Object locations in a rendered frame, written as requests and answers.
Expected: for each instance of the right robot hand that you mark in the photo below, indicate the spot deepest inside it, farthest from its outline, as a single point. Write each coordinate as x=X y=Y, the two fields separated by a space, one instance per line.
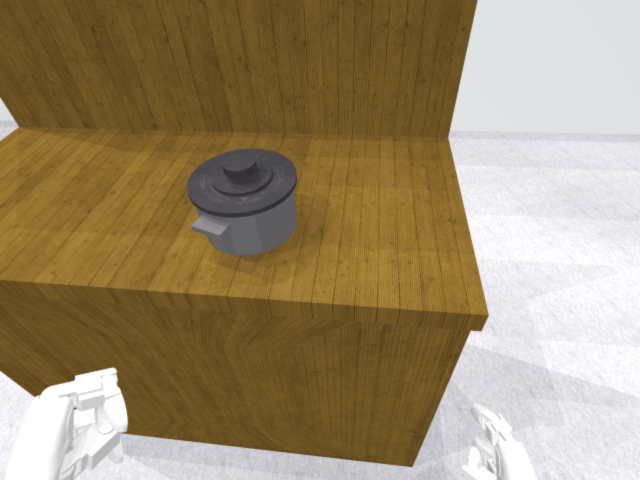
x=508 y=461

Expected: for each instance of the knob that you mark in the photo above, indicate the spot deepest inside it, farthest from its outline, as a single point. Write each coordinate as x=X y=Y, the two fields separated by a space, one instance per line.
x=239 y=165

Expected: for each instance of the left robot hand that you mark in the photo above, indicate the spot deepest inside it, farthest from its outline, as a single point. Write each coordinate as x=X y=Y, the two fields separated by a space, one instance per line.
x=50 y=426

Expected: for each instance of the table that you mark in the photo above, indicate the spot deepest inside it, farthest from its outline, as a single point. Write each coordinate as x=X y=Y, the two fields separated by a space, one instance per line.
x=338 y=343

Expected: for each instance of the pot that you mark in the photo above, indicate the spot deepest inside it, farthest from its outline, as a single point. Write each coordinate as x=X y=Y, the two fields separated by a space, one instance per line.
x=250 y=235

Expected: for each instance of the lid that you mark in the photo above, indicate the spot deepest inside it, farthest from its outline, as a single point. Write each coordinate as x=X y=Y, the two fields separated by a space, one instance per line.
x=212 y=192

